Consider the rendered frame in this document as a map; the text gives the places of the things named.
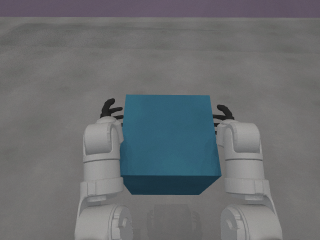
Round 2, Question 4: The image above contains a robot left hand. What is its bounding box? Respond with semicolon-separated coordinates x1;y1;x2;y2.
100;98;124;127

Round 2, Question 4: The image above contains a robot left forearm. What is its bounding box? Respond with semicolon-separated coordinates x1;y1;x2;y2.
74;116;124;240

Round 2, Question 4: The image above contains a robot right forearm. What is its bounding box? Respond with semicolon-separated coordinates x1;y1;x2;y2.
216;119;283;237

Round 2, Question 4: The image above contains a robot right upper arm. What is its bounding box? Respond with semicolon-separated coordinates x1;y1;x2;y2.
220;204;299;240

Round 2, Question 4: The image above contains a robot right hand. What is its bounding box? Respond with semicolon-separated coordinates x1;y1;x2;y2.
212;104;235;135

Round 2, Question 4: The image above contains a robot left upper arm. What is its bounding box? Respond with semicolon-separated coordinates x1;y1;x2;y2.
75;203;134;240

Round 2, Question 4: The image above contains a carton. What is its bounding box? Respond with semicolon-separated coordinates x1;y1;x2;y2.
119;94;222;195

